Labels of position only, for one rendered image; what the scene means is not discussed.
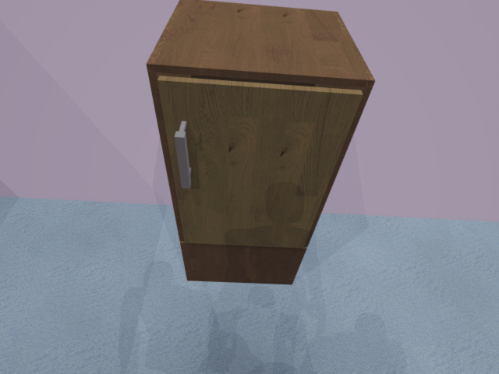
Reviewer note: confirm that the handle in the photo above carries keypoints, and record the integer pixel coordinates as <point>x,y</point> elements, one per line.
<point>182,156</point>

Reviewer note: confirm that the cupboard door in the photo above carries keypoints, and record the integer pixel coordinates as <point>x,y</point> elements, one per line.
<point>261,156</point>

